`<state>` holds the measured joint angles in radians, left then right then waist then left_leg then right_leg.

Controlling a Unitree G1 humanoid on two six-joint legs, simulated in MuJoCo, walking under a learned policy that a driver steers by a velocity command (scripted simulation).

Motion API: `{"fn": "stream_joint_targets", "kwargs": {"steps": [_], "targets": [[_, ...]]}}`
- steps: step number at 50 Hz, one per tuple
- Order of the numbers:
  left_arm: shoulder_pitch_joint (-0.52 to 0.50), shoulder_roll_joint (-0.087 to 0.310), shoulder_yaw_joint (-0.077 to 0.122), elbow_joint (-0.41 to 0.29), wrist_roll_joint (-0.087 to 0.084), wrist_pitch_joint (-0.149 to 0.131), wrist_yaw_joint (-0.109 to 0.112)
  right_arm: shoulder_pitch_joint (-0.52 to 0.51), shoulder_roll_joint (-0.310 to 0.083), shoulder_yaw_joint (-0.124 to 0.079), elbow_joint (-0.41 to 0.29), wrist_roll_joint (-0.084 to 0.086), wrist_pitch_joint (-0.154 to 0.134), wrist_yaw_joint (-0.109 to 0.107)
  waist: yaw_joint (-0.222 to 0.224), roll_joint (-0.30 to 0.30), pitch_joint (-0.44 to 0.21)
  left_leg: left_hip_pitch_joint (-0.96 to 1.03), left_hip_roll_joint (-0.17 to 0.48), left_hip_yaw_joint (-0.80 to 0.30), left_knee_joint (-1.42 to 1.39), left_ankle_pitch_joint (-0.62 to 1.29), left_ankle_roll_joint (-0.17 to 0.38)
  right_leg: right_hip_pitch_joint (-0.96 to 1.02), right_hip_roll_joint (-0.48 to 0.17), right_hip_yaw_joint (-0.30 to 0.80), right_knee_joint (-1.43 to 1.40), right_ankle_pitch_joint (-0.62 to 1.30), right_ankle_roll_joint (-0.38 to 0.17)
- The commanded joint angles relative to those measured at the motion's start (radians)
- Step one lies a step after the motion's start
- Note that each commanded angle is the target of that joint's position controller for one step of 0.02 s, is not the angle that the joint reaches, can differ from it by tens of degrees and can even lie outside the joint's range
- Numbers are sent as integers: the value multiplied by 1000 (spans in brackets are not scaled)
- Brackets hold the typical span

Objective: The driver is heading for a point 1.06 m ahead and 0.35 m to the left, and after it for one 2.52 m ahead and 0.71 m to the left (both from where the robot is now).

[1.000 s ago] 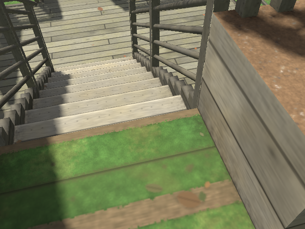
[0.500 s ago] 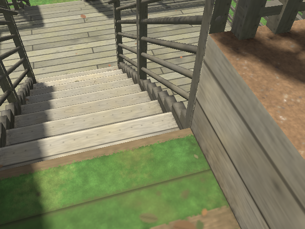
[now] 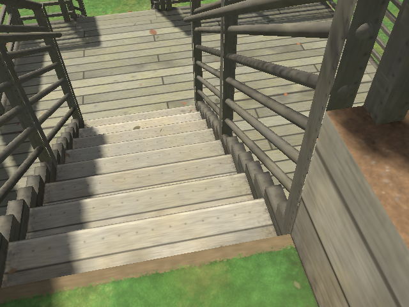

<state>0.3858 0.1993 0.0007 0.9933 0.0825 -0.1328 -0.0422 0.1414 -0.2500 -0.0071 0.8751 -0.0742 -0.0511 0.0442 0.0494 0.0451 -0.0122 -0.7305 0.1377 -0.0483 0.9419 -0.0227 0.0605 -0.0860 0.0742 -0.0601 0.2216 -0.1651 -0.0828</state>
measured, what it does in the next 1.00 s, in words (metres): walks ahead: left foot, then right foot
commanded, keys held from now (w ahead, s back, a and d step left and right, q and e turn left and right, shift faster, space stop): w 0.74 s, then w+q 0.26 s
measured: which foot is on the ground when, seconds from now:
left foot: up 0.00-0.20, down 0.22-0.80, up 0.82-1.00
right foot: down 0.00-0.26, up 0.28-0.74, down 0.76-1.00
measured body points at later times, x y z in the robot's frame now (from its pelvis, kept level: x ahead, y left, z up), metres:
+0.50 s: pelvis +0.30 +0.09 +0.00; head +0.31 +0.09 +0.45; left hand +0.42 +0.31 -0.14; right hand +0.24 -0.14 -0.15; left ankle +0.28 +0.16 -0.75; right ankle +0.42 -0.08 -0.67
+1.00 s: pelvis +0.54 +0.03 -0.01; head +0.56 +0.03 +0.44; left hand +0.56 +0.28 -0.15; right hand +0.61 -0.21 -0.16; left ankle +0.51 +0.19 -0.67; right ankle +0.59 -0.04 -0.75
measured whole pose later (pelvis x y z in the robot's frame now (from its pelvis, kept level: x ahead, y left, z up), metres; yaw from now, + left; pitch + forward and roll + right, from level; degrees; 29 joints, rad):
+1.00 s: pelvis +0.54 +0.03 -0.01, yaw +6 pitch +1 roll -2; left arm 0.26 0.18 0.05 0.97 0.05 -0.11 -0.03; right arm 0.29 -0.22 -0.05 1.01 -0.06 -0.09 0.05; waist 0.03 0.04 0.02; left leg -0.53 0.06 -0.11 1.11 -0.32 0.08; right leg -0.27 0.03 -0.17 0.42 -0.17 -0.08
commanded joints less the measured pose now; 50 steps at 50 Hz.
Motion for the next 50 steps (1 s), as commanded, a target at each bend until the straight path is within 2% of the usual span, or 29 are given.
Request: {"fn": "stream_joint_targets", "kwargs": {"steps": [1, 4, 8, 11, 12, 13, 14, 15, 16, 17, 19, 21, 23, 25, 27, 30, 32, 33, 34, 36, 38, 39, 40, 41, 42, 43, 44, 46, 50], "targets": [[8, 122, 2, -39, -4, -16, -17, -92, -21, 14, -71, -4, 9, 14, -12, -105, 60, 117, -37, 60, -196, 104, -33, -156, -261, 118, -127, 157, -201], [107, 138, 4, 11, -19, 3, -36, -107, -36, 15, -65, 7, 4, -2, -5, -114, 76, 70, -62, 36, -359, 112, -31, 40, -310, 151, -97, 235, -200], [101, 116, 13, 39, -9, 34, -27, -170, -50, 2, -70, 29, -12, -8, -6, -121, 64, 69, -82, 34, -436, 26, 7, 233, -357, 152, -50, 283, -155], [86, 178, 44, 33, -13, 39, -18, -78, -107, -35, -50, 55, -39, -26, -77, -107, -2, 427, -154, 117, -419, 44, 72, 93, -288, 79, 143, 591, -94], [113, 103, 28, 30, 4, 27, -16, 109, -158, -50, 4, 69, -56, -30, -122, -10, -177, 791, -89, 30, -332, 211, 169, -83, -187, 8, 402, 495, -17], [251, -31, -15, 14, 26, 8, -34, 410, -191, -52, 74, 67, -54, -37, -184, 226, -453, 1341, 175, -416, -476, 39, 395, -497, -19, 16, 780, -53, 74], [79, 50, 12, -10, -5, 3, -52, 582, -171, -58, 153, 32, -60, -44, -287, 144, -321, 1315, 199, -626, -620, -135, 333, -721, 20, 145, 1052, -406, 41], [-38, 58, 28, -50, -20, -1, -41, 506, -191, -73, 177, 28, -81, -51, -249, 93, -110, 1128, 177, -518, -656, -299, 232, -835, -48, 199, 1134, -349, -7], [-89, 94, 39, -53, -17, 1, -19, 343, -143, -65, 152, 43, -82, -60, -196, 25, 2, 913, 154, -427, -678, -316, 210, -814, -119, 180, 1148, -246, -20], [-79, 61, 35, -57, 5, 5, -3, 260, -52, -34, 134, 47, -76, -61, -131, 16, -20, 770, 142, -366, -713, -260, 215, -713, -163, 183, 1096, -172, -41], [-62, -39, 20, -49, 8, 23, 10, 163, 45, -7, 107, 49, -73, -56, -40, -11, 29, 544, 113, -263, -789, -148, 200, -576, -215, 183, 1017, -81, -41], [-55, -39, 21, -30, -11, 30, -2, 154, 23, -13, 86, 44, -89, -46, -29, 16, 49, 480, 60, -147, -827, -59, 199, -559, -209, 131, 922, -4, -21], [-145, -11, 26, -46, -21, 32, -20, 209, 12, -11, 99, 13, -92, -28, -53, 6, 49, 479, 55, -85, -808, 142, 215, -594, -208, 85, 776, 131, 16], [-234, -13, 21, -62, -11, 40, -26, 283, -4, -12, 134, 13, -92, -13, -71, 9, 37, 493, 48, -48, -775, 290, 212, -584, -201, 57, 622, 254, 42], [-297, -27, 11, -74, -17, 54, -21, 340, -21, -16, 179, 22, -88, -2, -89, 21, 40, 520, 45, -33, -762, 349, 211, -559, -184, 51, 529, 335, 48], [-361, 31, 29, -109, -40, 63, -16, 427, -8, -14, 230, 2, -72, 22, -97, 8, 64, 670, 74, -46, -735, 441, 215, -620, -174, 84, 454, 380, 46], [-409, 22, 30, -123, -36, 67, -15, 456, 0, -12, 254, -7, -58, 29, -105, -4, 71, 761, 91, -42, -707, 456, 208, -668, -174, 75, 460, 315, 39], [-481, 72, 39, -179, -118, 74, 21, 397, -35, -31, 189, 112, -41, -22, -109, -75, 119, 630, -14, 38, -766, 225, 121, -499, -118, -44, 389, 229, 53], [-476, -3, 13, -150, -35, 72, -6, 489, -9, -12, 277, -19, -52, 11, -125, 38, 78, 621, 75, -40, -722, 352, 178, -477, -157, 58, 461, 263, 26], [-446, 62, 39, -151, -36, 51, -2, 442, -44, -38, 261, 0, -57, 16, -82, -33, 76, 856, 121, -39, -636, 548, 166, -615, -154, 85, 388, 101, -6], [-427, 87, 57, -159, -55, 39, 3, 437, -104, -60, 260, 10, -62, 13, -55, -20, -34, 801, 63, -7, -536, 776, 141, -284, -86, -4, 263, 159, -47], [-313, 119, 71, -129, -77, 29, 15, 441, -60, -51, 261, 5, -61, 24, -26, 18, -124, 638, 14, -8, -447, 716, 102, 27, -106, 36, 350, 236, -106], [-29, 172, 99, -37, -75, 20, 44, 340, 1, -40, 172, 98, -43, -39, 55, -77, -98, 458, -69, 34, -210, 305, 18, 217, -249, 138, 378, 513, -84], [133, 229, 126, -2, -93, 43, 40, 430, 39, -37, 162, 131, -32, -56, 77, -256, -288, 274, -197, 114, 174, -248, -24, 405, -437, 420, 302, 474, -191], [121, 178, 113, -11, -103, 44, 31, 397, 12, -52, 152, 91, -18, -64, 54, -197, -279, 186, -204, 30, 349, -552, -7, 349, -462, 502, 254, 501, -193], [20, 148, 102, -32, -92, 41, 31, 351, -4, -65, 129, 78, -12, -67, 8, -110, -156, 159, -162, -27, 366, -481, 8, 189, -430, 410, 220, 457, -154], [-78, 56, 73, -76, -21, 5, 20, 279, 34, -23, 108, 17, -46, -15, 67, -189, -57, 89, -109, -135, 387, -408, 28, 52, -401, 386, 83, 228, -227], [-136, -29, 39, -75, -35, 4, 22, 299, 59, -24, 127, -1, -50, -6, -24, -89, -58, 171, -32, -117, 271, -312, 46, -74, -395, 259, 67, 342, -214], [-54, 43, 47, -64, -26, 12, 5, 277, 13, -45, 137, 13, -40, 16, -29, -91, -9, 167, -36, -96, 117, -219, 0, -128, -350, 92, -20, 320, -190]]}}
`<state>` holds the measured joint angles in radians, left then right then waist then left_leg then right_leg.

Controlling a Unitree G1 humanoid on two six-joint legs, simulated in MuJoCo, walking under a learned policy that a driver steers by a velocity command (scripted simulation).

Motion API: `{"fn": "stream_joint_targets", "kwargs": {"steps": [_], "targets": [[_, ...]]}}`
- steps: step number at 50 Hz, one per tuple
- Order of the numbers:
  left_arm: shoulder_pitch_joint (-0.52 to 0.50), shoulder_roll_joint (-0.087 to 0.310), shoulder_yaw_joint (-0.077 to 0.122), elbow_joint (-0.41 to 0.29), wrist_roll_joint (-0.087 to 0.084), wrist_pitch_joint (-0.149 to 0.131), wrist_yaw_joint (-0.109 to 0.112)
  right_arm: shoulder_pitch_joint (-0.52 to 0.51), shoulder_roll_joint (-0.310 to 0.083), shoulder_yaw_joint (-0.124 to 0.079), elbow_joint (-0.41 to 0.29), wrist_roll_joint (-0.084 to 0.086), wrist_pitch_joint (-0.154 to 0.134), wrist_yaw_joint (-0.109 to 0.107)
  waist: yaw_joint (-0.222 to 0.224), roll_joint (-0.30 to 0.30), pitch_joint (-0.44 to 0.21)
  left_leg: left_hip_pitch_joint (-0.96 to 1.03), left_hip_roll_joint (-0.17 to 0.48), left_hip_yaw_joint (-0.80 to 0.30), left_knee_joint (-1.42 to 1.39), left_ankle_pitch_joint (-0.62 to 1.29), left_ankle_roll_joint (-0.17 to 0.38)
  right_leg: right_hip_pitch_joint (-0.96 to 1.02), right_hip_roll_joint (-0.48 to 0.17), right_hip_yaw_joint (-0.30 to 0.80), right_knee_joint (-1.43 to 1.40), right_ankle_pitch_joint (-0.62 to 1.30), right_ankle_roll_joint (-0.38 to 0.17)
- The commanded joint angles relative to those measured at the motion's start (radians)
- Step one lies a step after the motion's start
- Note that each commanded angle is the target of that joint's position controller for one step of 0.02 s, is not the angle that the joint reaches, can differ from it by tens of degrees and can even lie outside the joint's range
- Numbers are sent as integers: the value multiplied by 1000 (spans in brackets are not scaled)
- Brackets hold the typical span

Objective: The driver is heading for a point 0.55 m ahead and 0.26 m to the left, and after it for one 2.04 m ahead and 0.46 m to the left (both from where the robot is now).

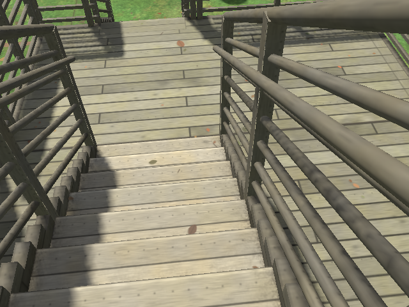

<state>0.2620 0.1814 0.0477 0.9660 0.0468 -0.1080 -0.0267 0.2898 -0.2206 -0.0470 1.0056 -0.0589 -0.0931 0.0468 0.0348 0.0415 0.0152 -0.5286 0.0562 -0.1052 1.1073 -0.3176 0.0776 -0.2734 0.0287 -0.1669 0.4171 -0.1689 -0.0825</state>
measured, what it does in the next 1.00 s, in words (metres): goes down, turning left: left foot 0.16 m lower, then right foot 0.16 m lower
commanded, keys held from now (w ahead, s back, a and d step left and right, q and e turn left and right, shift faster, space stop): w+q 0.72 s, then w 0.28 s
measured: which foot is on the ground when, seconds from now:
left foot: up 0.00-0.50, down 0.52-1.00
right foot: down 0.00-0.56, up 0.58-0.98, down 1.00-1.00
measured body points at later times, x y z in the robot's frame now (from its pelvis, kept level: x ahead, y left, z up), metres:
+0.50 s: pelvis +0.18 +0.13 -0.10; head +0.20 +0.15 +0.35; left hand -0.04 +0.23 -0.23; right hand +0.36 -0.04 -0.24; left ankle +0.25 +0.31 -0.84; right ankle +0.04 -0.08 -0.74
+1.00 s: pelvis +0.43 +0.21 -0.29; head +0.44 +0.21 +0.16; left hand +0.48 +0.47 -0.40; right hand +0.42 -0.01 -0.43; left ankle +0.24 +0.30 -0.90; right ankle +0.58 +0.15 -1.02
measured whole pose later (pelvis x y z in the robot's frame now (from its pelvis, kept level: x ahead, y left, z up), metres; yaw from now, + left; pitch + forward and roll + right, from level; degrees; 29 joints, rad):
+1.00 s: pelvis +0.43 +0.21 -0.29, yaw +30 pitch +2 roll +4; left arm 0.13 0.21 -0.03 0.85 0.06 -0.07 -0.06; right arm 0.58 -0.12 0.03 1.05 -0.12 -0.09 0.04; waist -0.12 -0.06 -0.05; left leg -0.38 0.00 -0.06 1.26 -0.90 -0.05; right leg -0.44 -0.10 -0.01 0.50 0.24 -0.04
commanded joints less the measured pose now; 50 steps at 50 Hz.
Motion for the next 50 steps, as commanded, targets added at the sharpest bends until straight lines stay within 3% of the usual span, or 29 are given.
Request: {"fn": "stream_joint_targets", "kwargs": {"steps": [1, 3, 5, 7, 11, 12, 15, 17, 19, 22, 23, 25, 26, 27, 28, 29, 30, 31, 32, 33, 34, 36, 37, 39, 40, 42, 45, 47, 50], "targets": [[93, 69, -2, -21, 22, -12, -11, 88, 11, 1, -8, -5, 11, 16, -7, -51, -27, -41, 57, -15, -109, 140, -31, 40, -293, 151, -222, 286, -186], [123, 102, -2, -12, 43, -7, 2, 155, 20, 5, 8, -19, 20, 30, -20, -89, -6, -3, 63, 10, -1, 238, -39, -39, -295, 126, -259, 176, -176], [105, 12, -25, -15, 55, -13, 14, 94, -3, -6, -34, -18, 18, 39, -29, -53, 30, -137, 86, -45, 16, 253, -15, 11, -360, 143, -278, 69, -181], [153, 20, -27, 11, 57, -11, 28, 64, -33, -18, -59, -14, 14, 35, -13, -64, 39, -174, 87, -29, -15, 256, -17, 62, -350, 93, -245, 72, -162], [463, -41, -57, 159, 59, -31, 79, -121, 66, 21, -135, -31, 39, 9, 99, -78, 59, -440, 159, -32, -335, 546, -26, 433, -372, 85, -117, 137, -141], [501, -51, -60, 181, 60, -26, 72, -148, 70, 16, -158, -17, 40, 14, 85, -51, 68, -429, 151, -33, -327, 558, -25, 407, -403, 111, -103, 185, -172], [341, -25, -74, 94, 110, -8, 43, -39, 31, 16, -107, -9, 53, 22, 16, -58, 77, -152, 149, -13, -428, 846, -27, 91, -305, -53, 19, -7, -23], [307, 0, -64, 62, 91, -10, 21, -36, 0, 7, -125, -27, 73, 16, 17, -72, 123, -68, 138, 54, -435, 734, -26, -26, -343, -66, 53, -155, 15], [398, 16, -53, 104, 49, 5, 38, -141, 14, 18, -163, -35, 85, 0, 72, -66, 187, -165, 177, 36, -582, 591, -31, 91, -447, 4, 109, -264, 15], [472, 68, -18, 117, 58, 43, 55, -203, 40, 25, -141, -30, 77, -9, 139, -60, 196, -119, 145, 86, -702, 594, -25, 125, -515, 62, 194, -422, -12], [470, 64, -8, 126, 41, 56, 61, -244, 33, 23, -138, -38, 67, -9, 149, -64, 185, -66, 114, 125, -754, 537, -18, 131, -496, 51, 230, -409, -8], [379, 107, 6, 109, 73, 76, 42, -26, -35, -17, -20, 24, 42, -19, 42, 23, 103, 294, 47, 192, -826, 742, -52, -7, -397, -48, 494, -405, 40], [349, 120, 11, 108, 71, 78, 11, 179, -124, -66, 36, 14, 46, -16, -78, 70, 15, 621, -25, 243, -843, 692, -60, -132, -274, -142, 752, -398, 70], [525, 87, 6, 163, 112, 76, -36, 251, -261, -112, 63, -11, 40, -3, -50, 88, -94, 897, -22, 196, -566, 806, -26, -282, -229, -94, 938, -499, 101], [684, -3, -10, 170, 69, 36, -58, 398, -315, -118, 68, -27, 34, 3, -49, 148, -406, 1172, 136, -8, -396, 1105, 157, -310, -188, -12, 1240, -611, 132], [525, -9, -24, 100, -1, 3, -52, 544, -321, -131, 135, -25, 35, 16, -157, 115, -365, 1159, 236, -167, -487, 1029, 252, -470, -136, 42, 1517, -651, 161], [101, 0, -32, -107, -39, -38, -29, 581, -290, -119, 160, 22, 4, 14, -269, 222, -133, 1038, 296, -357, -682, 438, 263, -854, -118, 98, 1567, -641, 154], [-66, 67, -25, -107, -34, -44, -12, 502, -168, -88, 145, 13, -13, 19, -274, 76, 15, 848, 243, -285, -690, 215, 198, -945, -182, 125, 1523, -542, 128], [24, 86, -14, -126, -11, -53, 3, 433, -79, -44, 97, -2, -26, 36, -162, 40, -34, 612, 272, -358, -649, 124, 233, -797, -220, 235, 1382, -392, 103], [94, 71, -13, -85, -21, -44, 16, 333, -42, -26, 54, -10, -28, 46, -76, 11, 15, 368, 293, -374, -661, 182, 283, -682, -239, 255, 1345, -351, 82], [136, -7, -39, -85, 19, -31, 36, 193, 76, 25, 0, 9, -45, 34, 5, -51, 34, 172, 261, -345, -694, 121, 222, -597, -280, 354, 1042, -66, 33], [183, 6, -38, -56, 52, -2, 43, 100, 51, 39, -58, 32, -46, 17, 23, -39, 40, -44, 220, -293, -770, -1, 251, -519, -248, 294, 810, 18, 48], [196, 10, -42, -27, 40, 5, 16, 60, -35, 20, -68, 5, -37, 22, 44, 14, 33, -168, 154, -194, -707, 8, 230, -377, -218, 238, 757, 74, 55], [274, 25, -51, -5, 50, 2, -46, 49, -99, 21, -91, -56, -41, 33, 83, 19, 0, -448, 73, -51, -568, 96, 210, -61, -125, 107, 866, 237, 66], [141, 48, -54, -35, 64, -1, -62, 145, -35, 34, -50, -53, -53, 12, 6, -6, 19, -257, 76, -92, -480, 1, 202, -274, -178, 247, 673, 489, 73], [-85, 91, -56, -130, 53, 17, -49, 350, -10, 42, 43, -28, -56, -17, -102, 17, 9, 114, 175, -282, -350, -55, 239, -590, -203, 283, 501, 432, 80], [-238, 77, -76, -164, 23, 33, -48, 376, -34, 56, 40, -46, -21, -47, -173, -2, 29, -1, 113, -235, -307, -270, 188, -314, -169, 190, 94, 645, 72], [-201, 67, -75, -173, 23, 40, -46, 350, -47, 54, 29, -73, 6, -25, -142, 82, 66, -144, 121, -222, -281, -327, 149, -98, -123, 130, 192, 436, 65], [85, 207, -2, -101, -21, 16, -20, 267, -140, 34, 18, -70, 22, 15, 40, -21, 80, -127, 101, -213, -20, -199, 56, 226, -104, 104, -27, 347, 14]]}}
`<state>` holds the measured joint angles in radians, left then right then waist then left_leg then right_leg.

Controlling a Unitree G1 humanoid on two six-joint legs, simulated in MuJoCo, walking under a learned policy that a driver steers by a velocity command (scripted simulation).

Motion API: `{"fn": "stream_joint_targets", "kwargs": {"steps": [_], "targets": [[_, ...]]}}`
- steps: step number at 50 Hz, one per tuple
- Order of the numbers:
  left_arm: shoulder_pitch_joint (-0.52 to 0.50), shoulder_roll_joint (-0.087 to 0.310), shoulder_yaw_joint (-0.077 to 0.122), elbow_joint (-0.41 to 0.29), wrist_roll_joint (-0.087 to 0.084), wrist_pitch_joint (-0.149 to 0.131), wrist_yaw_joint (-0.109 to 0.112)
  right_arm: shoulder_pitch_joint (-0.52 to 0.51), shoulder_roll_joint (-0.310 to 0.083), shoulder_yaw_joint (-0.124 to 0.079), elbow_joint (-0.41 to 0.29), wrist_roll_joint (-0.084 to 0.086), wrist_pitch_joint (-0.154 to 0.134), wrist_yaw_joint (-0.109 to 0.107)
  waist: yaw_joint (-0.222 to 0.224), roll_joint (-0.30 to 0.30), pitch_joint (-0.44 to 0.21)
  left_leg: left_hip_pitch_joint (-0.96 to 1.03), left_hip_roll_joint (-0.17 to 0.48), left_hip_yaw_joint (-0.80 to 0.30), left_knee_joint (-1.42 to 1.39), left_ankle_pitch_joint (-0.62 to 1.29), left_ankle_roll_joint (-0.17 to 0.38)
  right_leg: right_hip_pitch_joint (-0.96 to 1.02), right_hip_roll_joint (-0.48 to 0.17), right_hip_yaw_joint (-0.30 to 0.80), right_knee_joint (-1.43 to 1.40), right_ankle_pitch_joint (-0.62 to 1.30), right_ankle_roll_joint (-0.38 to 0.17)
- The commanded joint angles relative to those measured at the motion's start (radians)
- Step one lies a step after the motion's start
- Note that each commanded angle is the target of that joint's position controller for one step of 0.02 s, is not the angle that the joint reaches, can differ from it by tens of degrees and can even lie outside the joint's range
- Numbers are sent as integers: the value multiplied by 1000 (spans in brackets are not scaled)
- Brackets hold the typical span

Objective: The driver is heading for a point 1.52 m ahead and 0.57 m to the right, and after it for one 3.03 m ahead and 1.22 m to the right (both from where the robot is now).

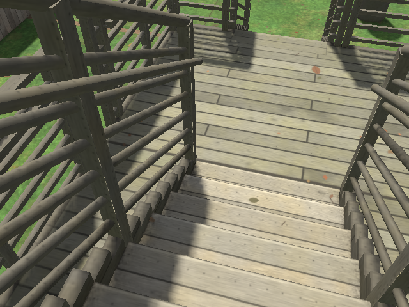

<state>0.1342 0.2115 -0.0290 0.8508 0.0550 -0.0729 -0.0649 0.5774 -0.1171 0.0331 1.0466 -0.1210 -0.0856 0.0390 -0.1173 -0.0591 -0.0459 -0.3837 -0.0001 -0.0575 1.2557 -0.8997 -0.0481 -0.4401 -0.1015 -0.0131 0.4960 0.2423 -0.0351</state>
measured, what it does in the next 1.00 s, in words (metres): goes down: left foot 0.16 m lower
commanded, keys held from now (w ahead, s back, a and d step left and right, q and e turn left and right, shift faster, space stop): w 0.50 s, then w+e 0.50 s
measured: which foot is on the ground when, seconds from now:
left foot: down 0.00-0.02, up 0.04-0.56, down 0.58-1.00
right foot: down 0.00-0.58, up 0.60-1.00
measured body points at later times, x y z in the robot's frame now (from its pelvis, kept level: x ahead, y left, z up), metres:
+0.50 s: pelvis +0.27 -0.05 -0.13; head +0.28 -0.05 +0.32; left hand +0.16 +0.17 -0.27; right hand +0.48 -0.24 -0.23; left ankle +0.47 +0.07 -0.84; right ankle +0.08 -0.13 -0.77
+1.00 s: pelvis +0.56 -0.07 -0.27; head +0.56 -0.09 +0.18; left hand +0.68 +0.15 -0.41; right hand +0.42 -0.20 -0.43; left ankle +0.44 +0.05 -0.94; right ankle +0.67 -0.24 -0.98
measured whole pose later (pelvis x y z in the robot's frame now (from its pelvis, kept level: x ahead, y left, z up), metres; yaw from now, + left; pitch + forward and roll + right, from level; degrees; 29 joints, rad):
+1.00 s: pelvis +0.56 -0.07 -0.27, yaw -12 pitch +0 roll +6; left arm 0.24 0.22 0.03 1.00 0.10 -0.05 -0.07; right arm 0.56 -0.05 0.04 1.09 -0.10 -0.11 0.03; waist -0.05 -0.07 -0.01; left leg -0.15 0.03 0.29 0.89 -0.71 -0.02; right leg -0.57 -0.14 0.05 0.63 0.37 -0.07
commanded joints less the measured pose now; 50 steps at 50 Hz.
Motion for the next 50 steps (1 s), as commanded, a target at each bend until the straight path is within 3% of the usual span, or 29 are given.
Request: {"fn": "stream_joint_targets", "kwargs": {"steps": [1, 2, 3, 4, 5, 7, 9, 12, 15, 16, 17, 18, 20, 24, 26, 27, 28, 29, 30, 31, 33, 34, 35, 36, 37, 38, 42, 46, 50], "targets": [[419, 274, 128, 73, -24, -38, 16, 53, -249, -56, 37, -38, 10, 70, 284, 5, 19, -375, 62, -177, 176, 573, 89, 655, 11, -9, 33, -38, -144], [575, 343, 136, 173, 5, -28, -25, 327, -107, -44, 81, 18, -4, 100, 178, -276, -237, -602, -76, 21, 736, 157, 56, 1018, -150, 131, 255, 389, -270], [599, 348, 130, 139, 31, -31, -48, 207, -136, -49, -7, 72, -23, 101, 212, -217, -235, -845, -97, 21, 1019, 189, 71, 989, -234, 368, 199, 447, -295], [626, 299, 116, 150, 13, -36, -67, -75, -181, -60, -125, 68, -43, 67, 295, -153, -95, -1158, -112, -41, 1011, 330, 92, 902, -320, 667, 8, -189, -357], [516, 172, 79, 166, 20, -41, -63, -212, -184, -62, -126, 85, -41, 18, 248, 4, 159, -1190, -31, -70, 877, 569, 138, 633, -232, 477, -81, -626, -202], [304, 72, 41, 113, 27, -48, -59, -30, -103, -35, -99, 82, -27, -10, 71, 60, 145, -909, 84, -190, 835, 786, 152, 235, -352, 533, -143, -470, -265], [81, -57, -6, 84, 31, -82, -15, -31, -24, 5, -113, 11, -2, 10, -3, 146, 213, -791, 118, -208, 394, 1052, 191, -32, -179, 311, -176, -549, -185], [207, 28, 3, 118, 0, -133, 28, -174, -129, -33, -126, 15, 7, 37, 102, -4, 117, -369, 61, -8, -9, 1194, 108, -258, -13, 69, -120, -588, -189], [309, 127, 13, 161, 29, -105, 18, -253, -149, -26, -176, -19, -4, 57, 87, 43, 77, -449, 62, 12, -29, 1070, 92, -32, -83, 161, 7, -290, -220], [377, 71, -3, 209, 36, -100, 37, -384, -162, -17, -219, -17, -11, 49, 157, 51, 102, -778, 117, -159, -195, 1173, 77, 307, -132, 276, 85, -317, -249], [398, 148, 42, 220, -88, -50, 72, -491, -116, -50, -257, 77, 18, -8, 115, 62, 126, -631, 116, -28, -439, 1275, 95, 277, -124, 266, 114, -250, -213], [453, 149, 45, 217, -98, -40, 94, -527, -147, -52, -239, 72, 20, -14, 171, 82, 121, -599, 98, 14, -444, 1301, 91, 316, -110, 278, 144, -199, -206], [512, 73, 40, 204, -58, -27, 121, -621, -132, -48, -253, 76, 16, 2, 218, 81, 139, -593, 94, 8, -632, 1337, 70, 455, -77, 243, 203, -215, -192], [552, 21, 41, 235, -38, 1, 133, -673, -99, -34, -251, 152, 38, 1, 291, 16, 315, -203, 75, 86, -931, 1359, 41, 262, -22, 152, 226, -213, -159], [515, 58, 68, 218, -25, 39, 108, -514, -127, -41, -202, 135, 35, -41, 234, 16, 238, 17, 26, 123, -894, 1198, 94, 244, 1, 121, 458, -67, -158], [473, 103, 60, 221, 63, -1, 18, -349, -149, -33, -169, -29, 35, 25, 162, -1, 76, 121, 71, 107, -821, 1111, 120, 247, -10, 217, 549, -82, -161], [393, 104, 55, 208, 60, -15, -27, -128, -249, -79, -79, -16, 20, 36, 68, 89, 107, 364, 98, 64, -936, 1213, 159, 74, 7, 241, 690, -198, -145], [455, 131, 72, 245, 50, -11, -75, 155, -283, -115, -21, 3, 16, 36, -31, 251, -74, 853, 113, 95, -892, 1306, 245, -147, 119, 134, 1028, -412, -75], [651, 10, 52, 286, 30, -14, -101, 176, -357, -131, -34, 26, 25, 53, 20, 319, -341, 1190, 315, -52, -485, 1843, 449, -389, 180, 88, 1524, -1068, -25], [438, 105, 103, 173, -255, 22, -7, 93, -303, -158, -54, 272, 34, 54, -30, 98, -295, 1127, 527, -252, -501, 2155, 419, -642, 185, 80, 1500, -1123, 30], [300, 66, 88, 90, -194, 54, 13, -54, -260, -169, -80, 249, 47, 56, 28, -1, -169, 787, 466, -308, -706, 1268, 445, -637, 50, 47, 1152, -924, 56], [332, 47, 97, 106, -154, 91, 34, -169, -227, -155, -112, 235, 60, 52, 84, 1, -14, 476, 467, -273, -790, 1269, 431, -490, 45, 68, 1121, -882, 61], [354, -22, 44, 126, 80, 14, 4, -227, -48, -57, -106, -31, 7, 29, 166, 57, 114, 138, 362, -152, -881, 1011, 363, -416, -71, 235, 951, -447, -50], [436, -29, 61, 195, 125, -6, -15, -216, -6, -59, -120, -15, -18, 24, 177, 136, 173, -62, 345, -152, -968, 934, 406, -297, -52, 181, 795, -336, -82], [441, -38, 62, 220, 135, -9, -43, -206, -5, -42, -122, 28, -28, 14, 160, 116, 116, -48, 322, -62, -996, 824, 399, -250, -17, 146, 683, -288, -108], [440, -36, 68, 230, 99, -15, -58, -182, -42, -43, -98, 48, -29, 16, 161, 130, 95, -68, 305, -29, -970, 831, 399, -231, -21, 136, 689, -251, -122], [249, -44, 52, 148, 57, -23, -44, -142, 1, -5, -51, 15, -64, -37, 134, 66, 78, 21, 264, 148, -807, 869, 276, -286, -91, 189, 340, 139, -75], [128, -2, 56, 142, 31, -7, -6, -30, -66, -15, -11, -24, -42, 10, 86, 40, 149, -115, 217, 212, -724, 569, 220, -17, -26, 38, 229, 296, -17], [-91, 44, 57, 44, 54, 21, -2, 31, -74, -20, 31, 48, -19, -44, 33, 68, 240, 215, 338, 53, -573, 577, 205, -228, -50, 64, 10, 42, -39]]}}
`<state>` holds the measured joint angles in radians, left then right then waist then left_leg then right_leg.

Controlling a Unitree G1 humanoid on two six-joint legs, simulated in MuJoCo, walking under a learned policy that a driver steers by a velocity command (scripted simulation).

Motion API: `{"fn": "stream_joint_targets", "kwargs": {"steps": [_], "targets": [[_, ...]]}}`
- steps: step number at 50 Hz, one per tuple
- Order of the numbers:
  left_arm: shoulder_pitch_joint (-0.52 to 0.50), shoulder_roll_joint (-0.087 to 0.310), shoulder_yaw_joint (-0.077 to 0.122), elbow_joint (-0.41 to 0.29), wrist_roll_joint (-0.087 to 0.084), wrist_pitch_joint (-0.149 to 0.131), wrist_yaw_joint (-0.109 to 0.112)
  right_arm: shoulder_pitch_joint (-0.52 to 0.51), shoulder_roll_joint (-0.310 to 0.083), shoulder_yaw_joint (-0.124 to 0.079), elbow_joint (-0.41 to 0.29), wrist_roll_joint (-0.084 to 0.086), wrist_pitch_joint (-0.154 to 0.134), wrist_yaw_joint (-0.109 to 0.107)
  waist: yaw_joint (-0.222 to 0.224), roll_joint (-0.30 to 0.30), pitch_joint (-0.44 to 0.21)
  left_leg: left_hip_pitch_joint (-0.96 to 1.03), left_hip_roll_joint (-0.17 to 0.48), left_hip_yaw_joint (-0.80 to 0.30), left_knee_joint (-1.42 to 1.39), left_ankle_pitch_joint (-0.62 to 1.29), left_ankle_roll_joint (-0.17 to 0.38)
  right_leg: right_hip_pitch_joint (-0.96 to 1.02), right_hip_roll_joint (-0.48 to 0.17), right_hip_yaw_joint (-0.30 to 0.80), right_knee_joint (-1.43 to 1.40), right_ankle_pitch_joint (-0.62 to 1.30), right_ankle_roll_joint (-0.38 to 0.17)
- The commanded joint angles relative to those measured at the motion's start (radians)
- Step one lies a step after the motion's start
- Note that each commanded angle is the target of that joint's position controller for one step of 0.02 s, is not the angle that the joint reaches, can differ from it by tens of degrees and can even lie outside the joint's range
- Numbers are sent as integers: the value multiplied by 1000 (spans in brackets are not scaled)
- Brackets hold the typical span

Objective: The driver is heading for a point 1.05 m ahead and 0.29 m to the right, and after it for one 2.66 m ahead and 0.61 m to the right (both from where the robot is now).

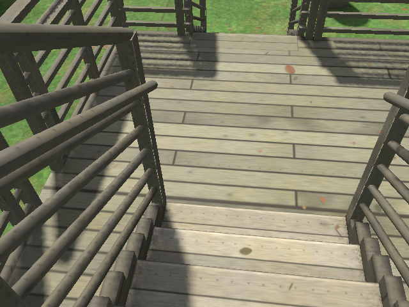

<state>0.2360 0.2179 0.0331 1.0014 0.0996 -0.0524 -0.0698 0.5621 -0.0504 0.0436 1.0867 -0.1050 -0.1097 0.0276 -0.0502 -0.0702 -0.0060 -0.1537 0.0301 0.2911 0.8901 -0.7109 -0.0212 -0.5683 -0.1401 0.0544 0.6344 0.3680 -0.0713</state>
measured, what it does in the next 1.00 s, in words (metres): goes down, turning right: right foot 0.16 m lower, then left foot 0.16 m lower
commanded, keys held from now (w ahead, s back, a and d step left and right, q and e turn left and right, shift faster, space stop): w+e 0.58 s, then w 0.42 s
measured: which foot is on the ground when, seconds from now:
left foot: down 0.00-0.12, up 0.14-0.52, down 0.54-1.00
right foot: up 0.00-0.08, down 0.10-0.54, up 0.56-1.00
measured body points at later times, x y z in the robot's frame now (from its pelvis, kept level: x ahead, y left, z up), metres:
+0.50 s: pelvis +0.29 -0.03 -0.20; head +0.30 -0.04 +0.25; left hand +0.24 +0.17 -0.34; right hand +0.43 -0.28 -0.31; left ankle +0.45 +0.06 -0.92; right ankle +0.14 -0.13 -0.83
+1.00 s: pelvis +0.53 -0.09 -0.34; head +0.55 -0.12 +0.11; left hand +0.76 +0.02 -0.47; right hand +0.33 -0.14 -0.48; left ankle +0.42 +0.06 -0.99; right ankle +0.66 -0.33 -1.01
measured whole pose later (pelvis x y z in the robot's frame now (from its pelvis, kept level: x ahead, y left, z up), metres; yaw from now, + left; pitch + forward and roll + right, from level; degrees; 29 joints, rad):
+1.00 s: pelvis +0.53 -0.09 -0.34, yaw -27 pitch +3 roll +5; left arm 0.15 0.21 -0.05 0.85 0.12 -0.04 -0.09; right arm 0.62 -0.07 0.09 1.10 -0.08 -0.13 0.00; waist -0.13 -0.04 -0.01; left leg -0.22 -0.03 0.21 0.98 -0.81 0.04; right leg -0.83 -0.16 0.06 0.76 0.44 -0.05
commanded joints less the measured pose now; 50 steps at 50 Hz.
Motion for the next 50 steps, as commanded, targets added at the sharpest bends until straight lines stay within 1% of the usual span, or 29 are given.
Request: {"fn": "stream_joint_targets", "kwargs": {"steps": [1, 4, 5, 6, 7, 8, 9, 12, 14, 16, 17, 20, 23, 25, 27, 28, 29, 30, 31, 34, 35, 36, 38, 41, 42, 44, 46, 48, 50], "targets": [[-215, 10, -12, -120, 7, 6, 11, 52, -166, -44, 4, 37, 15, -46, -42, 104, 208, 33, 330, -312, -188, 426, 174, -86, -8, -26, -180, -178, 4], [-70, 66, 17, -43, -32, -24, 16, 35, -214, -69, 37, -7, 40, -51, 16, 31, 148, -63, 249, -196, 67, 473, 132, 260, 61, -161, -276, -104, 2], [214, 145, 62, 48, -44, -42, 14, 9, -250, -79, 45, -34, 44, -13, 145, -15, 43, -204, 190, -111, 328, 571, 98, 613, 107, -200, -298, 4, -31], [495, 273, 100, 106, -35, -47, 13, 104, -183, -86, 41, -22, 39, 40, 197, -197, -218, -498, 44, -42, 834, 264, 12, 1114, -14, -72, 3, 551, -199], [637, 326, 116, 167, -26, -55, 7, 45, -154, -67, -31, 10, 23, 97, 249, -248, -419, -734, -5, -137, 1144, -146, -7, 1380, -164, 175, 34, 664, -328], [697, 306, 124, 186, -22, -65, 20, -256, -183, -83, -152, 59, -3, 101, 350, -126, -203, -1009, 5, -190, 1154, -151, 18, 1288, -163, 267, -68, 337, -280], [611, 251, 106, 177, -38, -69, 20, -383, -187, -83, -228, 81, -20, 82, 329, -62, -95, -1136, 34, -247, 1136, -108, 42, 1126, -208, 347, -137, -113, -270], [192, -56, -24, 78, 4, -59, 0, -270, -107, -64, -190, 0, -23, 0, 52, 171, 137, -780, 203, -471, 519, 461, 140, 245, -164, 281, -221, -547, -250], [71, -26, -34, 4, -46, -76, 14, -274, -106, -59, -174, -5, 8, -14, 42, 94, 117, -506, 143, -355, 213, 688, 114, -64, -35, 165, -272, -673, -264], [83, 50, -38, -6, 6, -80, 10, -220, -113, -41, -178, 6, 16, 12, -10, 4, 48, -200, 58, -248, 302, 808, 59, -312, 42, 104, -119, -467, -236], [128, 38, -41, 9, 22, -93, 22, -248, -140, -34, -190, 3, 13, 34, 30, 76, 63, -354, 80, -379, 196, 1052, 23, -215, 49, 160, -11, -516, -238], [265, 45, -42, 7, -27, -114, 59, -436, -241, -35, -242, -10, 17, 25, 139, 126, 39, -461, 95, -403, -235, 1231, -26, -12, 88, 220, 216, -777, -176], [296, 95, -45, -16, -14, -79, 35, -471, -192, -22, -264, -12, 45, 27, 99, 4, 63, -185, 11, -289, -258, 934, -18, -160, 78, 334, 240, -899, -210], [355, 95, -35, -18, -14, -62, 28, -459, -215, -18, -265, 29, 46, 28, 102, 60, 94, -85, 16, -260, -538, 963, 21, -47, 100, 350, 385, -902, -170], [393, 89, -39, 27, 33, -40, -25, -107, -351, -85, -169, 74, 4, 15, -44, 121, -68, 325, 87, -278, -441, 1059, 160, -113, 179, 325, 843, -692, -65], [672, -94, -53, 73, -9, -46, -61, 38, -452, -100, -110, 47, -6, 30, 73, 400, -329, 737, 308, -447, -124, 1547, 390, -456, 266, 80, 1395, -1110, 16], [587, -74, -71, -14, -56, -58, -61, 45, -476, -106, -141, 19, 0, 44, 10, 289, -312, 715, 442, -688, -198, 1439, 479, -727, 263, 58, 1703, -1082, 14], [369, 10, -60, -92, -61, -49, -44, 29, -446, -107, -111, -6, 18, 49, -57, 219, -159, 562, 464, -778, -309, 964, 426, -914, 200, 84, 1705, -926, 18], [303, 10, -58, -115, -52, -38, -18, -53, -309, -71, -118, -20, 14, 55, -9, 91, -23, 328, 399, -710, -406, 488, 328, -904, 107, 149, 1521, -673, 0], [323, -30, -77, -101, 1, -11, 1, -227, -95, -12, -123, 7, -31, 16, 161, 47, 154, -286, 311, -538, -526, 610, 245, -549, -49, 143, 1192, -395, -41], [347, -61, -87, -90, 30, -1, -9, -284, -101, -15, -140, 26, -53, 2, 166, 63, 136, -361, 239, -467, -528, 589, 256, -479, -44, 108, 1024, -336, -54], [280, -18, -70, -99, 17, -11, -5, -332, -109, -8, -160, 21, -77, -11, 126, -17, 131, -484, 159, -340, -553, 618, 258, -314, -20, 58, 729, -204, -31], [192, -15, -64, -115, 17, -9, -16, -154, -207, -18, -84, 25, -75, -38, 63, 85, 34, -298, 171, -349, -456, 733, 309, -352, -12, 18, 663, -242, 18], [166, 5, -55, -126, 19, -29, -16, -98, -221, -15, -66, 24, -42, -30, 70, 94, 3, -91, 213, -390, -341, 909, 311, -468, -13, 31, 620, -320, 23], [20, 6, -77, -181, 15, -35, -10, 14, -125, 11, -8, 10, -34, -43, -35, 40, 35, 189, 259, -457, -282, 731, 296, -770, -90, 142, 483, -180, 36], [-70, -10, -86, -199, 17, -41, 5, 221, -69, 29, 46, 14, -23, -71, -119, 59, 55, 393, 238, -518, -194, 641, 287, -949, -50, 149, 276, -90, 54], [-110, 15, -89, -179, 12, -37, -2, 209, -58, 38, 26, 18, -17, -75, -99, 24, 100, 159, 166, -436, -135, 587, 266, -738, -30, 69, 75, 161, 34], [-95, 35, -81, -192, 28, -1, -15, 51, -108, 37, -35, 18, -30, -24, -11, 120, 106, -556, 85, -327, -280, 309, 241, 76, 52, -136, 153, 224, 28], [-148, 97, -58, -249, 24, 23, -36, -85, -210, 6, -69, 29, -31, -5, 17, 77, 188, -463, 158, -389, -230, 327, 249, 45, 38, -44, 102, 14, 11]]}}
Keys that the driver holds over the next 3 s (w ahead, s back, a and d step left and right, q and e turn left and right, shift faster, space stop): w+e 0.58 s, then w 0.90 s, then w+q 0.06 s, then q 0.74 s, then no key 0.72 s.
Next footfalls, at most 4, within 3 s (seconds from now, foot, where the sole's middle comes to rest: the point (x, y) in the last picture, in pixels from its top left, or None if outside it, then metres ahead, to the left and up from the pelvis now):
0.10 right None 0.18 -0.14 -0.87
0.54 left None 0.46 0.05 -1.03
1.12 right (287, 302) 0.69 -0.32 -1.19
1.64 left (256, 253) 1.01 -0.24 -1.35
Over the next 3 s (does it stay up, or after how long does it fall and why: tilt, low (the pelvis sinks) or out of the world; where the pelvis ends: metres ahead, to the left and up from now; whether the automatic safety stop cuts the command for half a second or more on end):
stays up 1.21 -0.23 -0.76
